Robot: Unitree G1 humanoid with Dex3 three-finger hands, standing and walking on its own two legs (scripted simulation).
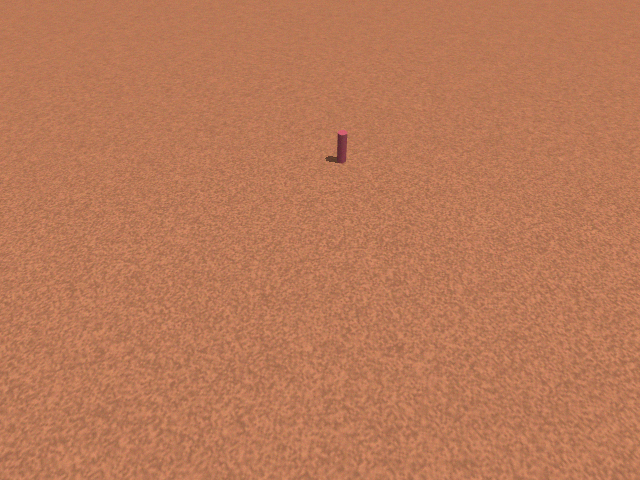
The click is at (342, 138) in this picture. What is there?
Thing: slim round
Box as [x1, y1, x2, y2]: [337, 130, 346, 162]
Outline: 340,130 338,131 337,161 344,162 346,149 346,131
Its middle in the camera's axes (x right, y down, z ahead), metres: +0.11 -0.46 +2.02
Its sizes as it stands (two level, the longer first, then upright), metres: 0.047 0.047 0.170
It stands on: the floor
